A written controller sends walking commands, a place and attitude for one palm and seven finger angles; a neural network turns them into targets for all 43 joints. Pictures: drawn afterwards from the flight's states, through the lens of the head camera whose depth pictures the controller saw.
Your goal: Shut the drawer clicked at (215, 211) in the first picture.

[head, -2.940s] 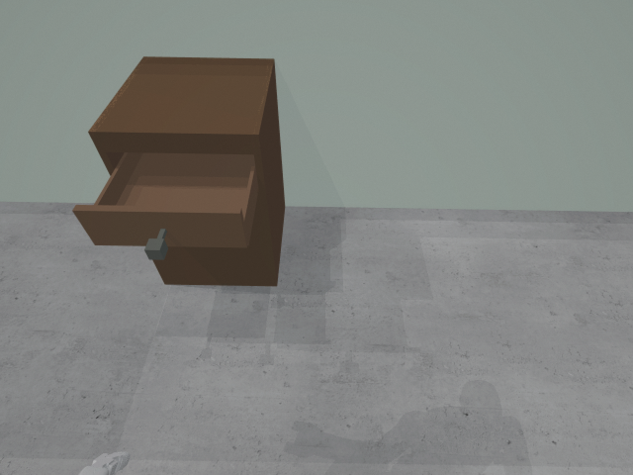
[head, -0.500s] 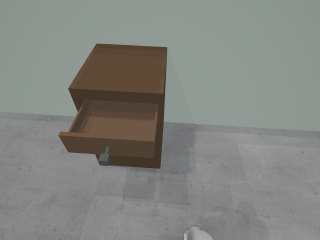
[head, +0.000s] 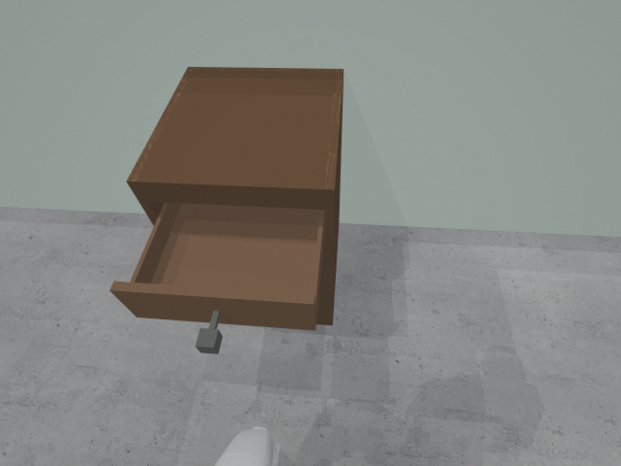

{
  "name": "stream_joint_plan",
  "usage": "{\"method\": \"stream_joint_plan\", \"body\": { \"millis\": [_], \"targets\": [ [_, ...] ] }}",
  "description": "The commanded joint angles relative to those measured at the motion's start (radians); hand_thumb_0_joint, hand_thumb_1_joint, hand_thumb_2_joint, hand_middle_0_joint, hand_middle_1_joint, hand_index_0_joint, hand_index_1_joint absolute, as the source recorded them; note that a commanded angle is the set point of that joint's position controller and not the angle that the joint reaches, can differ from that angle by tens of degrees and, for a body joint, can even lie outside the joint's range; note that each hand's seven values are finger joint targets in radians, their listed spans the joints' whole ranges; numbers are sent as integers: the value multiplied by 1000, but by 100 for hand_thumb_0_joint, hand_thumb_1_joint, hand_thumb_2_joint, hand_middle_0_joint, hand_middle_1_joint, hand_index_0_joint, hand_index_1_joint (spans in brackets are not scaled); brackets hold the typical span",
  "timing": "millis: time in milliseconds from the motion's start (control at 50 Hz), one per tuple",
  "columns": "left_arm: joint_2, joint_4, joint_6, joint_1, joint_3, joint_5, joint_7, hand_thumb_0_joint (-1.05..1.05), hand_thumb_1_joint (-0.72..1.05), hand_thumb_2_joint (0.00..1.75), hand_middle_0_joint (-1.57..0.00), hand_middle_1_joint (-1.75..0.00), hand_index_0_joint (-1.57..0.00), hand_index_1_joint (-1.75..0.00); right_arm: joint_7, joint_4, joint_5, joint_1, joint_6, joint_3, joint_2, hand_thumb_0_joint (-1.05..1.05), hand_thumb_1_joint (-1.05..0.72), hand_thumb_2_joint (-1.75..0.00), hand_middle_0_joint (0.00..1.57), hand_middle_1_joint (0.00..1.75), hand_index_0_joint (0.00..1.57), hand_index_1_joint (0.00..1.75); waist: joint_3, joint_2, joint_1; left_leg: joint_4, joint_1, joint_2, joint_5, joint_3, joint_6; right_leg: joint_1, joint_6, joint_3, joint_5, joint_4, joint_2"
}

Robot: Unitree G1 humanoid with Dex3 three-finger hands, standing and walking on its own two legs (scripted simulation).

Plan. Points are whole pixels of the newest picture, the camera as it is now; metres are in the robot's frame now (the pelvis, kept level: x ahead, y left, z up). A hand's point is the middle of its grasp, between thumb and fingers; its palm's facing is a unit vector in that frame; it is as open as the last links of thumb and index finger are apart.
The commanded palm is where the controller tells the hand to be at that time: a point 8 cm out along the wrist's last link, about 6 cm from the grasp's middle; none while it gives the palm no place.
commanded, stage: come to a stop and stand still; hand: left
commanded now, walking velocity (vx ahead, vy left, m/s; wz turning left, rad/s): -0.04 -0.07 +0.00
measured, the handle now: (211, 331) +0.36 +0.23 -0.21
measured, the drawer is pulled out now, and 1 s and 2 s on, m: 0.22 0.22 0.22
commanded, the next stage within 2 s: none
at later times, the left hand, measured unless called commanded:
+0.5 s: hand out of the picture -0.02 +0.21 -0.17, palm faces -0.02 -0.98 -0.20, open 7.4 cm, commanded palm none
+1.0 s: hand out of the picture -0.10 +0.07 -0.17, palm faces +0.07 -0.99 -0.15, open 7.4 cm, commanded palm none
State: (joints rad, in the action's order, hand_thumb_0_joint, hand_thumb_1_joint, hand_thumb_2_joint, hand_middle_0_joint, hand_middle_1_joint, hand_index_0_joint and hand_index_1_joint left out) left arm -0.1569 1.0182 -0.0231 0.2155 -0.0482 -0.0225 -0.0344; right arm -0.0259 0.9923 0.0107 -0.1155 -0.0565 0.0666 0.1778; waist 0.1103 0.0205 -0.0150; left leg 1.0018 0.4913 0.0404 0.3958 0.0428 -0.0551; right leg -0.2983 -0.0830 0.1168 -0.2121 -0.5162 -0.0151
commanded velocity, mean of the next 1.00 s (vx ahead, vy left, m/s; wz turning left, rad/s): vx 0.01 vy -0.06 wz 0.00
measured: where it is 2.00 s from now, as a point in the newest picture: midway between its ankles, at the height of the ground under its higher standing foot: outside the picture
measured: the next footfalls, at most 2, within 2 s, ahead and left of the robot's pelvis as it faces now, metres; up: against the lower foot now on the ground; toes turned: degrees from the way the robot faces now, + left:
left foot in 0.14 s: +0.01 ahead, +0.14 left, +0.00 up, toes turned +0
right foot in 0.58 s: -0.06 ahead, -0.11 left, +0.00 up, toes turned -5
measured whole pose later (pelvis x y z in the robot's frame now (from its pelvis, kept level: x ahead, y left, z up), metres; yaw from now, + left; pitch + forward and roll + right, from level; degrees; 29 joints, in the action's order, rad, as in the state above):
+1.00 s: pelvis -0.06 -0.07 +0.00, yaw -1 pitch -2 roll +0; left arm -0.06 1.16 0.00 0.35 -0.01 0.00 -0.04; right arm -0.05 1.17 0.01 -0.35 -0.03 0.02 0.12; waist 0.03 0.04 0.01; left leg 0.42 0.20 0.12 0.19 0.04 -0.04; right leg -0.08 -0.11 0.10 -0.29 -0.40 0.09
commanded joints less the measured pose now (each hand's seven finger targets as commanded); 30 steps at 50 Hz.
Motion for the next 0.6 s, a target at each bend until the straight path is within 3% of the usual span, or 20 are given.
{"method": "stream_joint_plan", "body": {
  "millis": [0, 40, 80, 100, 120, 140, 160, 180, 220, 240, 280, 360, 420, 440, 480, 520, 540, 560, 580],
  "targets": [
    [-184, -70, 13, 44, -47, -13, -8, 0, 90, 90, -20, -30, -20, -30, 2, -14, -2, -115, 13, 1, 36, 0, -90, -90, 20, 30, 20, 30, -183, -217, -5, -156, -109, -28, 30, -61, -1, 148, -119, -186, 595, 93, -235],
    [-183, -63, 9, 55, -49, -13, -6, 0, 90, 90, -20, -30, -20, -30, 0, -15, -6, -112, 25, 0, 31, 0, -90, -90, 20, 30, 20, 30, -193, -209, -6, -291, -177, -36, -7, -78, 9, 146, -108, -204, 532, 78, -222],
    [-174, -65, 3, 24, -48, -2, -8, 0, 90, 90, -20, -30, -20, -30, -3, 14, -5, -195, 39, -3, 41, 0, -90, -90, 20, 30, 20, 30, -203, -180, 40, -559, -338, -17, -227, -73, 19, 87, -42, -181, 379, 8, -189],
    [-131, -68, 0, 50, -37, 6, -6, 0, 90, 90, -20, -30, -20, -30, -6, 23, -1, -217, 50, 1, 81, 0, -90, -90, 20, 30, 20, 30, -209, -45, 37, -646, -430, 73, -384, -16, 36, 24, 5, -141, 201, -72, -123],
    [-69, -76, -4, 92, -26, 12, -4, 0, 90, 90, -20, -30, -20, -30, -11, 0, 10, -196, 57, 10, 159, 0, -90, -90, 20, 30, 20, 30, -170, 225, 16, -691, -431, 301, -715, 235, 100, -135, 67, -65, -195, -195, -4],
    [-86, -72, -11, 92, -22, 4, -10, 0, 90, 90, -20, -30, -20, -30, -18, -17, 11, -158, 49, 5, 169, 0, -90, -90, 20, 30, 20, 30, -118, 216, 13, -683, -320, 374, -876, 247, 179, -113, 74, -127, -374, -360, 18],
    [-95, -67, -24, 83, -28, 0, -10, 0, 90, 90, -20, -30, -20, -30, -34, -14, 16, -146, 52, -1, 158, 0, -90, -90, 20, 30, 20, 30, -96, 175, 8, -698, -267, 360, -893, 216, 200, -113, 80, -181, -352, -470, 24],
    [-103, -52, -33, 88, -39, -5, -8, 0, 90, 90, -20, -30, -20, -30, -45, -11, 15, -121, 56, -8, 137, 0, -90, -90, 20, 30, 20, 30, -79, 208, -7, -702, -237, 311, -872, 167, 179, -123, 87, -216, -297, -526, 27],
    [-122, -29, -30, 110, -51, -3, 6, 0, 90, 90, -20, -30, -20, -30, -47, -25, 18, -84, 58, -16, 112, 0, -90, -90, 20, 30, 20, 30, -81, 169, -17, -693, -285, 252, -754, 90, 187, -158, 102, -208, -202, -607, 30],
    [-120, -18, -24, 122, -49, -3, 13, 0, 90, 90, -20, -30, -20, -30, -46, -25, 16, -90, 63, -17, 109, 0, -90, -90, 20, 30, 20, 30, -105, 119, -15, -685, -326, 239, -750, 73, 186, -175, 108, -197, -175, -612, 29],
    [-115, -11, -25, 116, -45, -1, 19, 0, 90, 90, -20, -30, -20, -30, -45, -11, 14, -128, 66, -13, 127, 0, -90, -90, 20, 30, 20, 30, -148, 122, 3, -690, -406, 228, -690, 60, 183, -192, 125, -189, -155, -597, 26],
    [-97, -11, -28, 63, -31, 1, 26, 0, 90, 90, -20, -30, -20, -30, -43, 26, 13, -195, 63, -8, 133, 0, -90, -90, 20, 30, 20, 30, -121, 157, 39, -718, -444, 229, -571, 79, 187, -162, 132, -152, -188, -429, 1],
    [-77, -14, -28, 25, -16, 4, 29, 0, 90, 90, -20, -30, -20, -30, -34, 45, 19, -210, 52, 3, 152, 0, -90, -90, 20, 30, 20, 30, -94, 189, 63, -744, -397, 237, -385, 110, 198, -76, 115, -109, -268, -232, -12],
    [-73, -11, -24, 16, -12, 5, 29, 0, 90, 90, -20, -30, -20, -30, -29, 51, 19, -214, 51, 4, 153, 0, -90, -90, 20, 30, 20, 30, -83, 189, 65, -753, -375, 234, -341, 122, 198, -45, 110, -99, -277, -174, -7],
    [-57, 16, -16, 70, -7, 10, 26, 0, 90, 90, -20, -30, -20, -30, -23, 62, 18, -207, 48, 7, 159, 0, -90, -90, 20, 30, 20, 30, -104, 183, 41, -742, -351, 214, -270, 121, 182, 29, 97, -80, -217, -45, 6],
    [-61, 59, -3, 145, -5, 7, 21, 0, 90, 90, -20, -30, -20, -30, -18, 73, 8, -201, 47, 5, 137, 0, -90, -90, 20, 30, 20, 30, -123, 120, 8, -680, -266, 153, -180, 60, 124, 182, 95, -64, -9, 166, 2],
    [-99, 67, 7, 148, -6, 4, 14, 0, 90, 90, -20, -30, -20, -30, -13, 79, 0, -215, 48, -1, 101, 0, -90, -90, 20, 30, 20, 30, -126, 33, 13, -623, -210, 107, -163, 19, 83, 248, 84, -130, 23, 223, -48],
    [-131, 72, 18, 135, -5, 4, 8, 0, 90, 90, -20, -30, -20, -30, -11, 78, -5, -211, 49, -16, 50, 0, -90, -90, 20, 30, 20, 30, -109, -97, 21, -559, -173, 48, -107, -51, 44, 225, 46, -247, -15, 264, -158],
    [-159, 68, 22, 106, -2, 7, 6, 0, 90, 90, -20, -30, -20, -30, -5, 72, -1, -195, 48, -29, 21, 0, -90, -90, 20, 30, 20, 30, -72, -154, 23, -543, -190, 21, -61, -79, 32, 130, 16, -278, -62, 308, -221]
  ]
}}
